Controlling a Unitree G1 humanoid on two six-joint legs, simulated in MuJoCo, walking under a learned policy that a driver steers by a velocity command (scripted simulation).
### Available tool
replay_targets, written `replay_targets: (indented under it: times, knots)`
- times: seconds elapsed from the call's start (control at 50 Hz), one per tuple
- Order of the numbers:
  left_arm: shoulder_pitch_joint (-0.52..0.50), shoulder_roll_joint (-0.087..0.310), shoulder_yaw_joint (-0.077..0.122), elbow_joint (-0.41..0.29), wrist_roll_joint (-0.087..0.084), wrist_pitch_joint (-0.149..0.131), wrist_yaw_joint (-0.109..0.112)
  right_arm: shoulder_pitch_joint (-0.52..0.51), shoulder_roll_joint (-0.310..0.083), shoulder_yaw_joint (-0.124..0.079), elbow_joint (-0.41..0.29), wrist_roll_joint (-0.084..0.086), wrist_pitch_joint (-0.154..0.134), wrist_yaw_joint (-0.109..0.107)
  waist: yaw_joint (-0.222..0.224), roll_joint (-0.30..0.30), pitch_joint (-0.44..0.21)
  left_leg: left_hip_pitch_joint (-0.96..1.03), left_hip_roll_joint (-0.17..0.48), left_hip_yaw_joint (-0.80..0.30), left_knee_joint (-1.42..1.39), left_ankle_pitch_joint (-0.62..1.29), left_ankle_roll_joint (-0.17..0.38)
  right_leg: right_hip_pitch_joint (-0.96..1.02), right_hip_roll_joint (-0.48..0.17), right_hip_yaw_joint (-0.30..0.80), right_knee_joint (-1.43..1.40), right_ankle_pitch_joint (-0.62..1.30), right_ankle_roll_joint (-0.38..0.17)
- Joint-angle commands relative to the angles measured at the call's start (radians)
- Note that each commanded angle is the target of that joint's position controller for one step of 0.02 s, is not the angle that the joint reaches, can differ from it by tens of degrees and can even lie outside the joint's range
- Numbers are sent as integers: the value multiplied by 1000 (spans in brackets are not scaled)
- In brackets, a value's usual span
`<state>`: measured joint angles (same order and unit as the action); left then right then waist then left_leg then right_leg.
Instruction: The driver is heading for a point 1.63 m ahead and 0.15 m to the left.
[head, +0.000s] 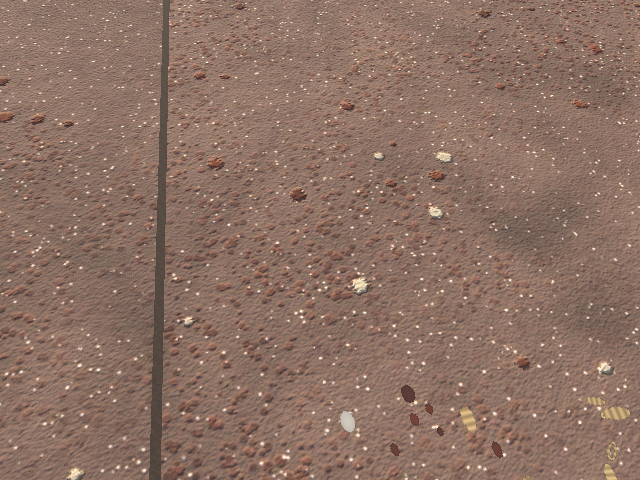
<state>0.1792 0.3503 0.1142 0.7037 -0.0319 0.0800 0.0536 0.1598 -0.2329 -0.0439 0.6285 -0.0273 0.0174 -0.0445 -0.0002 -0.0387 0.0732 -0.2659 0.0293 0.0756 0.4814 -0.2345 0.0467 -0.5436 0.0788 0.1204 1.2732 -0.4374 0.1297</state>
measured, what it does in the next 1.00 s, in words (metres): steps on the spot: right foot, then left foot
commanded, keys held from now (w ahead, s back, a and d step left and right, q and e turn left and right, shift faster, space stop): s+e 0.16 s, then no key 0.02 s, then q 0.22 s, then w+q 0.60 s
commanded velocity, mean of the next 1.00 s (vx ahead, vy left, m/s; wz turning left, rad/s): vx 0.12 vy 0.00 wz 0.13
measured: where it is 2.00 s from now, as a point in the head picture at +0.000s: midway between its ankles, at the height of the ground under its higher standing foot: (225, 442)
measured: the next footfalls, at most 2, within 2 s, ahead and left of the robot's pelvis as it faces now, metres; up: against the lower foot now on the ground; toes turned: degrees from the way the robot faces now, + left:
right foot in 0.26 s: -0.06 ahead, -0.15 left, +0.00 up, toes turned -9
left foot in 0.82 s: -0.01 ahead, +0.12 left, +0.00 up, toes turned +12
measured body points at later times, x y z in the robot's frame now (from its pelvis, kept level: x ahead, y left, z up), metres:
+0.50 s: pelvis -0.08 -0.05 +0.00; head -0.07 -0.07 +0.45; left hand +0.09 +0.19 -0.09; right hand -0.03 -0.36 -0.13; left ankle -0.11 +0.10 -0.65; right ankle -0.09 -0.15 -0.74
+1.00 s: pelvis +0.01 +0.05 +0.01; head +0.02 +0.09 +0.45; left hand +0.11 +0.35 -0.10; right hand +0.10 -0.21 -0.10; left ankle -0.05 +0.11 -0.74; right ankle +0.07 -0.11 -0.66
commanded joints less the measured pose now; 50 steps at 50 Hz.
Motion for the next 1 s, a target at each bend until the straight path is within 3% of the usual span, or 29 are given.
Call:
replay_targets:
  times: [0.02,0.12,0.18,0.22,0.24,0.26,0.28,0.3,0.32,0.34,0.36,0.4,0.42,0.48,0.54,0.64,0.72,0.78,0.8,0.82,0.84,0.86,0.88,0.9,0.92,0.94,1.0]
  knots:
    - [-21,44,0,-93,0,-5,-3,7,-162,-45,-55,2,6,-21,-23,188,-154,291,281,-171,-64,731,226,-84,-31,-6,-64,-10,26]
    - [7,13,-21,-108,3,-5,-30,-40,-192,-63,-37,9,25,-19,-21,225,-185,253,294,-99,-63,719,218,85,-110,-95,-326,-30,5]
    - [32,23,-18,-109,4,-4,-49,-30,-205,-71,-11,23,30,-16,-24,230,-194,234,307,-94,-58,646,210,166,-117,-139,-472,-20,-33]
    - [85,13,-17,-84,12,-2,-56,-34,-218,-73,10,42,32,-10,0,203,-186,177,291,-98,-41,504,182,261,-96,-167,-660,61,-86]
    - [125,17,-16,-60,18,-3,-58,-24,-216,-71,27,57,32,-6,15,175,-171,117,268,-82,-28,394,140,341,-71,-189,-814,186,-123]
    - [118,51,-11,-57,28,-1,-55,27,-190,-63,57,59,26,4,-2,88,-139,6,222,-41,19,222,64,426,-94,-124,-898,326,-165]
    - [110,140,4,-75,38,0,-36,39,-116,-37,47,9,12,21,-41,-189,-170,-194,106,66,218,-123,-39,563,-329,150,-886,684,-249]
    - [88,127,-5,-95,80,-17,-35,-64,-145,-44,19,14,11,14,48,-243,-171,-222,31,7,409,-445,-85,366,-508,244,-944,671,-445]
    - [41,83,-22,-92,101,-46,-40,-102,-174,-56,34,36,18,9,52,-148,-137,-192,28,-104,555,-424,-82,279,-462,189,-976,528,-454]
    - [-7,76,-23,-73,93,-65,-36,-87,-165,-60,49,52,24,9,26,-156,-93,-226,-13,-157,636,-363,-72,264,-392,111,-981,432,-401]
    - [-48,72,-23,-69,76,-78,-33,-36,-175,-70,88,54,32,4,4,-138,-76,-262,-34,-181,691,-304,-76,287,-347,61,-978,382,-353]
    - [-87,15,-44,-63,49,-87,-23,28,-207,-86,117,48,36,-6,-21,-123,-62,-284,-68,-205,764,-224,-111,324,-334,13,-971,445,-329]
    - [-64,-1,-48,-56,45,-87,-17,49,-210,-88,122,53,34,-6,-14,-112,-85,-303,-62,-190,767,-176,-126,377,-337,3,-991,322,-326]
    - [25,23,-39,-22,35,-90,7,-5,-198,-81,88,57,23,2,47,-121,-64,-428,-18,-153,636,-104,-145,533,-384,88,-1086,-74,-314]
    - [59,56,-23,2,36,-103,17,-16,-169,-69,66,51,10,15,61,-102,-35,-430,20,-124,518,-118,-138,569,-410,85,-1136,-125,-309]
    - [37,95,2,13,21,-129,-5,16,-126,-47,51,47,-9,46,36,-87,-4,-289,65,-57,355,-134,-83,449,-412,-26,-1180,-104,-314]
    - [10,122,19,14,3,-142,-41,39,-131,-42,46,55,-10,68,10,-78,-4,-170,75,-17,245,-165,-24,387,-419,-96,-1166,-98,-317]
    - [-33,118,19,17,-12,-133,-58,127,-127,-43,80,56,-9,72,-51,-38,-25,15,35,56,109,-85,17,298,-395,-181,-1058,-148,-279]
    - [-32,89,10,20,-3,-130,-62,197,-143,-53,112,56,-8,68,-77,-1,-44,126,-10,88,89,-105,33,233,-358,-230,-953,-156,-256]
    - [-32,27,-11,17,17,-130,-68,321,-198,-80,154,63,-9,60,-121,114,-75,272,-26,31,32,-153,72,146,-282,-310,-682,-77,-216]
    - [-96,-48,-36,-41,50,-137,-69,422,-338,-113,152,57,-20,47,-145,399,-65,391,213,-446,-146,-305,199,-168,-153,-360,-191,-151,-118]
    - [-144,-8,-32,-94,20,-166,-68,344,-349,-97,87,41,-62,65,-114,281,-75,368,351,-901,-348,-572,344,-380,-63,-113,-24,-156,-120]
    - [-162,53,-21,-100,-17,-188,-77,288,-284,-78,75,42,-86,74,-95,192,-24,357,371,-840,-381,-564,331,-443,-128,-53,1,-61,-144]
    - [-121,74,-17,-82,-12,-202,-82,245,-228,-60,65,45,-97,74,-59,176,2,337,330,-725,-351,-448,289,-430,-160,-53,-43,49,-161]
    - [-92,82,-13,-56,17,-210,-78,201,-202,-50,53,47,-95,70,-32,123,2,306,279,-612,-322,-300,246,-382,-185,-52,-104,132,-159]
    - [-87,87,-9,-46,38,-212,-75,177,-191,-44,45,42,-93,63,-16,119,-2,268,232,-519,-317,-174,215,-319,-194,-51,-185,198,-150]
    - [-125,48,-16,-47,42,-197,-77,223,-200,-45,45,39,-96,39,-22,106,-29,261,172,-386,-322,146,190,-252,-151,-82,-330,354,-110]
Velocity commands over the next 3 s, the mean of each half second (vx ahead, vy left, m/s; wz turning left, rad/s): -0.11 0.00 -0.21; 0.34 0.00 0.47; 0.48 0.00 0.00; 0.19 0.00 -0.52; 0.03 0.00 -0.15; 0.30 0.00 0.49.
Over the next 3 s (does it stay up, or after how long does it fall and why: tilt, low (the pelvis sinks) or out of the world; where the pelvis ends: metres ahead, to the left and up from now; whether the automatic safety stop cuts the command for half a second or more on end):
stays up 0.59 0.19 0.00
